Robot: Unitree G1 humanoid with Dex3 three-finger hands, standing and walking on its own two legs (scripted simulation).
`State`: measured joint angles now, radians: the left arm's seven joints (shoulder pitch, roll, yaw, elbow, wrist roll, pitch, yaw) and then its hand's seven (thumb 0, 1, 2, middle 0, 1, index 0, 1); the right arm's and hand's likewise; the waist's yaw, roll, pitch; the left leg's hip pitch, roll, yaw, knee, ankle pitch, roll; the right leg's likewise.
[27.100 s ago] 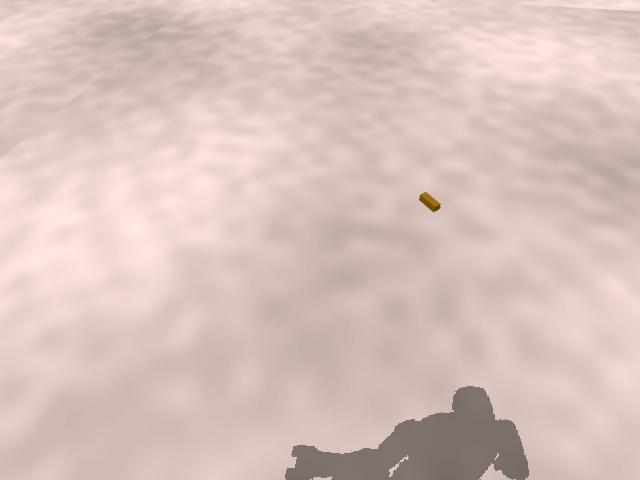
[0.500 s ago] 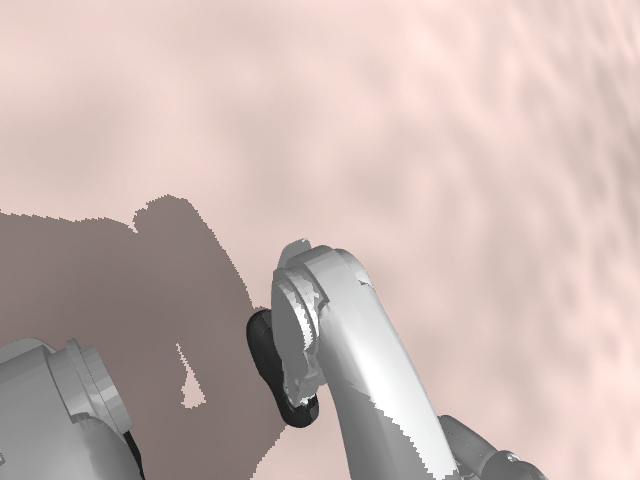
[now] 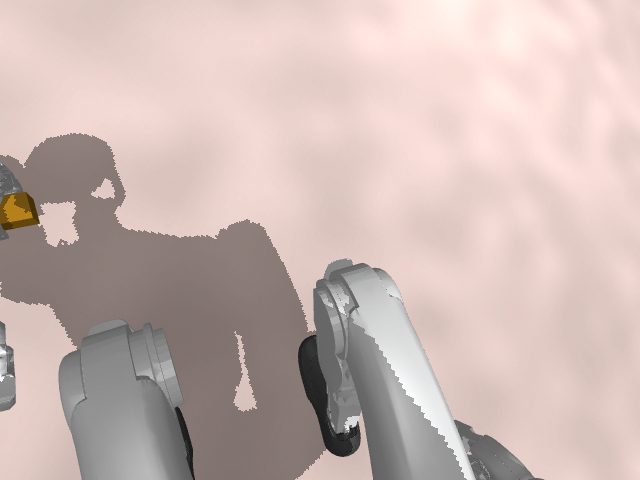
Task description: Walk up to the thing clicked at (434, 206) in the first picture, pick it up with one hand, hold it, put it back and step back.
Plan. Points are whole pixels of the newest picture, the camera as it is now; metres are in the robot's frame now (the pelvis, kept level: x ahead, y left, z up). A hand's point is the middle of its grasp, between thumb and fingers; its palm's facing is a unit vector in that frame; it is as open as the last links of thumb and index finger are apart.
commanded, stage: settle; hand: left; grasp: from above
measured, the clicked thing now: out of the picture +0.47 +0.33 -0.22
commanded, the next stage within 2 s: lift in 0.32 s
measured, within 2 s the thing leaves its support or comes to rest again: neither
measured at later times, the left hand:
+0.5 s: hand out of the picture +0.45 +0.31 -0.13, palm faces -0.42 -0.08 -0.90, open 6.4 cm
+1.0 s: hand out of the picture +0.40 +0.32 -0.02, palm faces -0.43 -0.09 -0.90, open 6.5 cm
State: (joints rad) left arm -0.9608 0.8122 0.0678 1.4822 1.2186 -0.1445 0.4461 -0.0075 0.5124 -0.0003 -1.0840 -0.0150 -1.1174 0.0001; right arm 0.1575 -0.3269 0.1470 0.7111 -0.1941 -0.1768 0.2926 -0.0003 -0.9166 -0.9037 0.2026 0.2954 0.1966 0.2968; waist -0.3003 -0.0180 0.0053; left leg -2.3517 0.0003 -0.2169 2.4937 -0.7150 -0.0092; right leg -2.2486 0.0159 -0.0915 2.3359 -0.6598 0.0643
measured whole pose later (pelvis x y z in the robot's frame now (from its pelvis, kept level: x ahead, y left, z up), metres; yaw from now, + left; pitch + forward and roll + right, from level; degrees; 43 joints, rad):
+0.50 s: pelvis -0.01 -0.01 +0.01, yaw +4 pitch +33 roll -8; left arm -0.99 0.76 0.06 1.40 1.22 -0.19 0.32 -0.01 0.51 0.00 -1.09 -0.01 -1.12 0.00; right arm 0.17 -0.30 0.08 0.71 -0.14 -0.06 0.17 0.00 -0.92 -0.90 0.20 0.30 0.20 0.30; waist -0.25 0.02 -0.04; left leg -2.32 0.00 -0.16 2.41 -0.67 -0.02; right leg -2.25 0.00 -0.05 2.30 -0.64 0.06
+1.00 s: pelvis -0.01 -0.01 +0.09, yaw +6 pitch +34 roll -7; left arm -0.74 0.64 -0.01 1.00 1.09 -0.13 0.11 -0.01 0.51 0.06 -1.03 -0.12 -1.05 -0.10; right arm 0.19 -0.29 -0.01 0.66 -0.04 0.02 0.10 0.00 -0.92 -0.90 0.20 0.30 0.20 0.30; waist -0.14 0.05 -0.15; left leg -2.11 0.00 -0.11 2.17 -0.65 0.00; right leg -2.05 -0.02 -0.02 2.08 -0.63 0.06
